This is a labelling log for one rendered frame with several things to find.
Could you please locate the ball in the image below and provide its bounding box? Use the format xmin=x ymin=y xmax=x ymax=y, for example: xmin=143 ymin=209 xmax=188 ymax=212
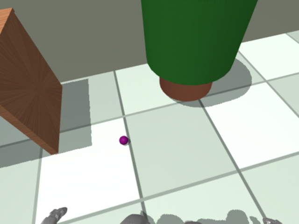
xmin=119 ymin=136 xmax=128 ymax=145

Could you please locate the potted plant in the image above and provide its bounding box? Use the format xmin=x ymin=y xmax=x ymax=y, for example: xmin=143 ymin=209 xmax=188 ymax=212
xmin=141 ymin=0 xmax=258 ymax=102

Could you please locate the left robot hand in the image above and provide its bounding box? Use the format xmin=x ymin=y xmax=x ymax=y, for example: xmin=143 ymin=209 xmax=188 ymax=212
xmin=41 ymin=207 xmax=67 ymax=224

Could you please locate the desk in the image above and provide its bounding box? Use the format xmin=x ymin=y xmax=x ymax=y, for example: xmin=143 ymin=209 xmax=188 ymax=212
xmin=0 ymin=8 xmax=62 ymax=155

